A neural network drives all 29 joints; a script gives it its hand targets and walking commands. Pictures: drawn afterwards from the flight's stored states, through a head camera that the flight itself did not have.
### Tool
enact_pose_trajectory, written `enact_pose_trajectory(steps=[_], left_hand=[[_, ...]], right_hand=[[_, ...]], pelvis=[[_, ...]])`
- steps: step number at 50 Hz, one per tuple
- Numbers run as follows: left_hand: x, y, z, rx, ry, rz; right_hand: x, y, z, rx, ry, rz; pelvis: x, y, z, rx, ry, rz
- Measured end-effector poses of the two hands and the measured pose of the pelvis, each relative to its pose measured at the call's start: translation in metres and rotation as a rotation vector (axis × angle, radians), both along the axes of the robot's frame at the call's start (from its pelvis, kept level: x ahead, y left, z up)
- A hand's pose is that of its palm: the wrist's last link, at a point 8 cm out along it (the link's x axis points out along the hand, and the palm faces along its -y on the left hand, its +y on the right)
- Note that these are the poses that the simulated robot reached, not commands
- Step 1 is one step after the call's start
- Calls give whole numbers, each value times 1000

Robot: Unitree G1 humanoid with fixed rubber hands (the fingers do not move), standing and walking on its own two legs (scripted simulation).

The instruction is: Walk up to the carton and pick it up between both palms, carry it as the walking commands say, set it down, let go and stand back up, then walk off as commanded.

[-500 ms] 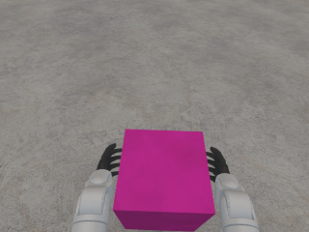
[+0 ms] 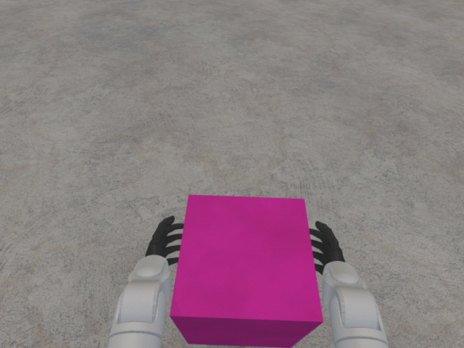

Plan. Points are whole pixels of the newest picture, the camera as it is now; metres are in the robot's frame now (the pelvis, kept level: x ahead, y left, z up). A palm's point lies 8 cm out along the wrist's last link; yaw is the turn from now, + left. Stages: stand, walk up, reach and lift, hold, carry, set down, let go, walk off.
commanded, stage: carry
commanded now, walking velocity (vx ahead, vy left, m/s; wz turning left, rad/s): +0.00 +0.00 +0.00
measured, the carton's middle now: (242, 275) +0.28 +0.00 -0.04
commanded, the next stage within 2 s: hold in 1.20 s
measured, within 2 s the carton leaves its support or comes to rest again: neither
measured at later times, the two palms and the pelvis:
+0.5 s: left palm (157, 260) +0.27 +0.15 +0.03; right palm (331, 267) +0.26 -0.15 +0.03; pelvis +0.00 +0.00 +0.00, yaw +0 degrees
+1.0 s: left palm (155, 257) +0.27 +0.15 +0.03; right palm (329, 265) +0.26 -0.15 +0.03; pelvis -0.01 +0.00 +0.00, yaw +0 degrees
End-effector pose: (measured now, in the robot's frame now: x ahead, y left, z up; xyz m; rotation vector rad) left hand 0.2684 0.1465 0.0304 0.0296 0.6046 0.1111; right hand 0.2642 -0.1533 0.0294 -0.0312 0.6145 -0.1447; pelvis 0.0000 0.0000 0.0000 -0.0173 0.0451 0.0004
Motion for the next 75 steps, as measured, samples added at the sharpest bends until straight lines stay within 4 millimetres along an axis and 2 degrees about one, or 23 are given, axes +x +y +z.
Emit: enact_pose_trajectory(steps=[41,60,65,70,75], left_hand=[[2,3,-3,-6,1,2],[4,6,12,-33,12,18],[-11,10,6,-15,54,21],[-28,9,15,-7,26,49],[-32,4,6,-19,42,69]], right_hand=[[0,3,-4,-11,4,3],[0,5,9,9,16,-12],[-10,9,5,-5,59,11],[-13,9,18,21,29,32],[-7,4,18,-3,44,65]], pelvis=[[-4,3,0,0,-5,-3],[-10,5,0,1,-5,0],[-13,5,11,-15,-94,48],[-12,1,21,-36,-98,202],[-17,-8,18,-3,-135,221]])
